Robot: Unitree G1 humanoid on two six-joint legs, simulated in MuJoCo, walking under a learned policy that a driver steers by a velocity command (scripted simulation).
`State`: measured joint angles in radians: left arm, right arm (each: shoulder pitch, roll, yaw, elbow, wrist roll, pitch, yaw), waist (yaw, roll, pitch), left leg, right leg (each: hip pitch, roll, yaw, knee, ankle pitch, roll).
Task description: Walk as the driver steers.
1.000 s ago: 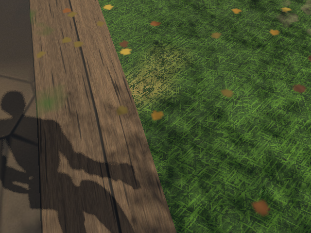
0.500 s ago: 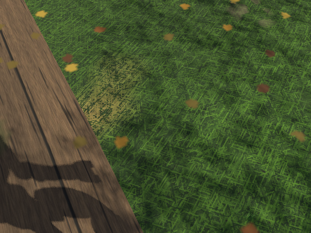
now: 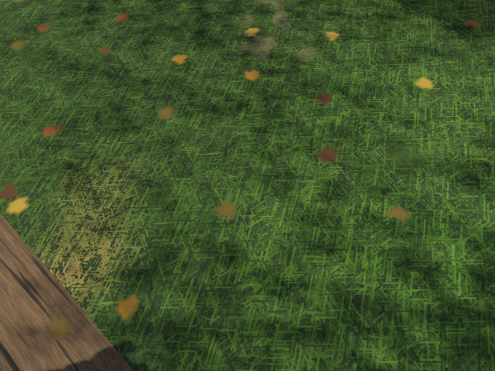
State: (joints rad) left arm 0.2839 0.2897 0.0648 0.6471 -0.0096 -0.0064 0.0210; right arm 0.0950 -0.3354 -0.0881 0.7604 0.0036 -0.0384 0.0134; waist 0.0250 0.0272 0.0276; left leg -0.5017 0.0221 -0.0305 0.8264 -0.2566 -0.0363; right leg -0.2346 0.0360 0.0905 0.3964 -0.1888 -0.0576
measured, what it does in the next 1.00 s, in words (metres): walks ahead, turning right: left foot, then right foot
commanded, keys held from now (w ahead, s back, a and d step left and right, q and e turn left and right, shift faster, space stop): w+e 0.66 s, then e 0.34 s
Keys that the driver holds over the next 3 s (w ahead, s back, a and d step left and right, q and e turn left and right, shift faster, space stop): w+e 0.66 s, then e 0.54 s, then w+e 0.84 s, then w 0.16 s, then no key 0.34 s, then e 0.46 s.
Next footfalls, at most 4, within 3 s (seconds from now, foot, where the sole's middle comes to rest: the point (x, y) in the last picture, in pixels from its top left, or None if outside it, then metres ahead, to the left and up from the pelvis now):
0.20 left None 0.17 0.14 -0.79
0.68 right None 0.40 -0.20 -0.79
1.16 left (326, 314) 0.63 -0.12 -0.79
1.60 right None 0.43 -0.31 -0.79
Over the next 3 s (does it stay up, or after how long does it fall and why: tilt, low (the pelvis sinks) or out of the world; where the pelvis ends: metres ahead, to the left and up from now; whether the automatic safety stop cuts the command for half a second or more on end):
stays up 0.67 -0.67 -0.01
